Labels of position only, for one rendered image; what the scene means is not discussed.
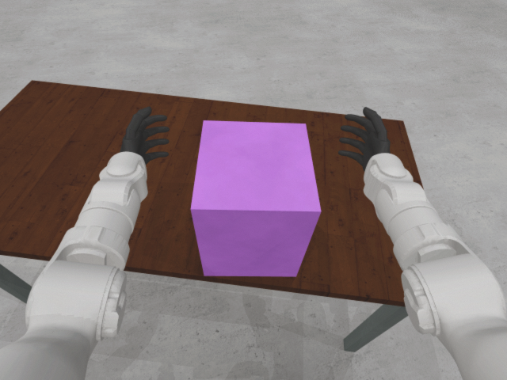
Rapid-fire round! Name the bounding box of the left robot hand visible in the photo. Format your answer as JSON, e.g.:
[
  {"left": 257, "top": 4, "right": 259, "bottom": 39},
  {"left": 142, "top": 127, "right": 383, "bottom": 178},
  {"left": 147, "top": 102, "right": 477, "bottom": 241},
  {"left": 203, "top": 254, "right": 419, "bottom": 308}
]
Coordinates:
[{"left": 120, "top": 106, "right": 170, "bottom": 164}]

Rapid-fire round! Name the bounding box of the right robot forearm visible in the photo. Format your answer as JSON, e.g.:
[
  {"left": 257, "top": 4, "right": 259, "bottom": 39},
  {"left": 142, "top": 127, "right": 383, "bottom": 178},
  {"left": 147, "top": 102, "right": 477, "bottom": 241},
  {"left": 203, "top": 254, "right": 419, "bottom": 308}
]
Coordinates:
[{"left": 364, "top": 153, "right": 506, "bottom": 317}]

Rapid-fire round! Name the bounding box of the carton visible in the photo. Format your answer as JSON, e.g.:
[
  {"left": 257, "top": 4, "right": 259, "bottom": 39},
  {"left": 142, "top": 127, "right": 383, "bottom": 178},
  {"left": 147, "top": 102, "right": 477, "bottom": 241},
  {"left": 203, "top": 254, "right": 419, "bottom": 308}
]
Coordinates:
[{"left": 191, "top": 120, "right": 321, "bottom": 277}]

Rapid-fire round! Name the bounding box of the right robot hand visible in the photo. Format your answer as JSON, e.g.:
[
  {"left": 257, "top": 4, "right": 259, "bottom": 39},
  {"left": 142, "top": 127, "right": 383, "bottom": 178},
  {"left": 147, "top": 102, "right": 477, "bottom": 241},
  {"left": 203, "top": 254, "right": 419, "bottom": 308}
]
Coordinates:
[{"left": 338, "top": 107, "right": 391, "bottom": 171}]

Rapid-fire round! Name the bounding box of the table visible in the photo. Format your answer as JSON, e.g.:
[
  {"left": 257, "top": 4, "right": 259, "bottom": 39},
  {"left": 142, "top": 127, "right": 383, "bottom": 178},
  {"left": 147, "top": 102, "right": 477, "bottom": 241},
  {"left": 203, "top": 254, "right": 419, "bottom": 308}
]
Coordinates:
[{"left": 0, "top": 80, "right": 423, "bottom": 352}]

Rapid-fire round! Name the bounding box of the left robot forearm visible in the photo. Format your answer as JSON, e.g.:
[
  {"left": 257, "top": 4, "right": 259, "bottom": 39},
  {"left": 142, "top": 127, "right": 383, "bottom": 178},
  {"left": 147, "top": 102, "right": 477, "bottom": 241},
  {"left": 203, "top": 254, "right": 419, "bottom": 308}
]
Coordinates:
[{"left": 25, "top": 152, "right": 148, "bottom": 330}]

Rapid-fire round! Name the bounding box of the robot left upper arm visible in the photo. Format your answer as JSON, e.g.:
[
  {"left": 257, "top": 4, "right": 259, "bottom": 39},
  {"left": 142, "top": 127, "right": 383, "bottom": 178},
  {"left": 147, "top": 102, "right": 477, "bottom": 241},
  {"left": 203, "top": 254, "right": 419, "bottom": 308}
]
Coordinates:
[{"left": 0, "top": 260, "right": 127, "bottom": 380}]

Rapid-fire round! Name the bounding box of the robot right upper arm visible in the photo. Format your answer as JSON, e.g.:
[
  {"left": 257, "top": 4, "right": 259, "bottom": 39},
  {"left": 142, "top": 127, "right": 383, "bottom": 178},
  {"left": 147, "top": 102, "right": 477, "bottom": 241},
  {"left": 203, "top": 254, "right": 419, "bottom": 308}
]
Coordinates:
[{"left": 401, "top": 253, "right": 507, "bottom": 380}]

